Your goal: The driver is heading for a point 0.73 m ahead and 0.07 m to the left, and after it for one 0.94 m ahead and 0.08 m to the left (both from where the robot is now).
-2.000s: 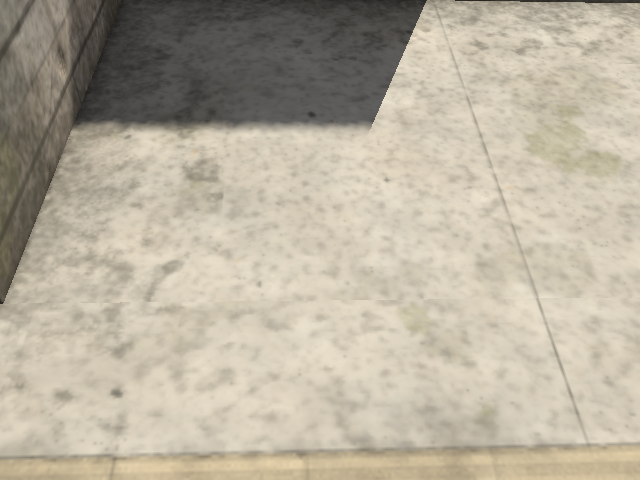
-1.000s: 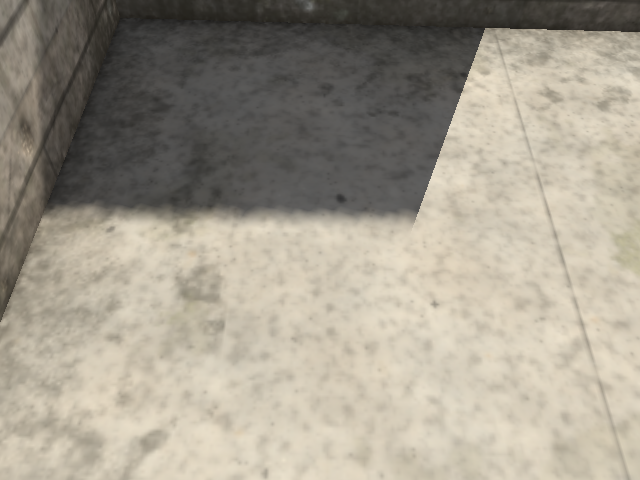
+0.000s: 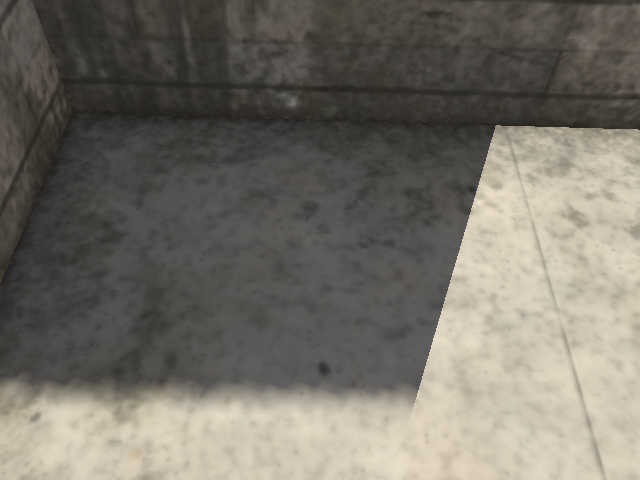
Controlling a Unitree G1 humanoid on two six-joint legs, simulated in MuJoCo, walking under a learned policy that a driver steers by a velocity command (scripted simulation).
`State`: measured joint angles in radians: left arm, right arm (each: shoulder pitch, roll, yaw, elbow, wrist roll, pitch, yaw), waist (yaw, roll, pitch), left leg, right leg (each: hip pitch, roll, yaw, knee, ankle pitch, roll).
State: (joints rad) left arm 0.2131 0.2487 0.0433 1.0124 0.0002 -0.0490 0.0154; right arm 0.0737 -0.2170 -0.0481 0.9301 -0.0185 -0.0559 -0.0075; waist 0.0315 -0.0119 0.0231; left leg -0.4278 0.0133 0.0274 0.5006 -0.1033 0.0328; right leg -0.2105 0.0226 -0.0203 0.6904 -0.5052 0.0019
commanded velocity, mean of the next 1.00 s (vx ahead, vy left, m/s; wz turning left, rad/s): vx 0.02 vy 0.00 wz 0.00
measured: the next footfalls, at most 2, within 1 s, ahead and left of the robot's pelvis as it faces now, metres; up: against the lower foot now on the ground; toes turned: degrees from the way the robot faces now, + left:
right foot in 0.16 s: +0.05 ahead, -0.14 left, +0.00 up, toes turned -1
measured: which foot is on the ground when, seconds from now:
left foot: down 0.00-1.00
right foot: up 0.00-0.14, down 0.16-1.00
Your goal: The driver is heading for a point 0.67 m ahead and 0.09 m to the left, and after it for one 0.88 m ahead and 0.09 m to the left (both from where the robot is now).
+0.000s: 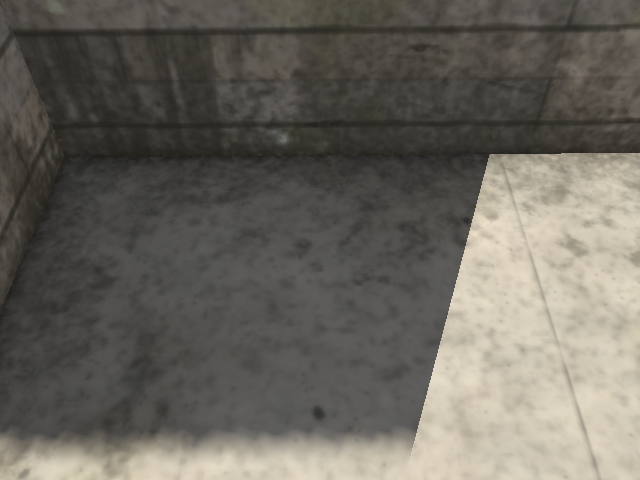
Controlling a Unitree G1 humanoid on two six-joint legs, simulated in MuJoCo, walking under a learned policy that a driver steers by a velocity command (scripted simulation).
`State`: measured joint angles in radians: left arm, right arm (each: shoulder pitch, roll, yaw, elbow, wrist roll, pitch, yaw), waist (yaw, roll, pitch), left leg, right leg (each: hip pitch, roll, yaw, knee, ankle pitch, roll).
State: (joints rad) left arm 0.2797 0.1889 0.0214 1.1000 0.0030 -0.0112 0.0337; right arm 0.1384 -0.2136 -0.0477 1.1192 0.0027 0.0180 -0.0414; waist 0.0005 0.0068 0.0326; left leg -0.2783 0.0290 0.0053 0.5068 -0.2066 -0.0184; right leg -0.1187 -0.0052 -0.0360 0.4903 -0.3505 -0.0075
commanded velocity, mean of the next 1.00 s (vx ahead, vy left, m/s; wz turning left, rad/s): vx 0.40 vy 0.00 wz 0.02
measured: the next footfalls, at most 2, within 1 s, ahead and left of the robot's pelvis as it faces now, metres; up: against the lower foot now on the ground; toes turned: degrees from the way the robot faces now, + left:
right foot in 0.72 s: +0.49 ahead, -0.10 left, +0.00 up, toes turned -3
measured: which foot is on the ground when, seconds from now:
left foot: down 0.00-0.74, up 0.76-1.00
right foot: down 0.00-0.24, up 0.26-0.70, down 0.72-1.00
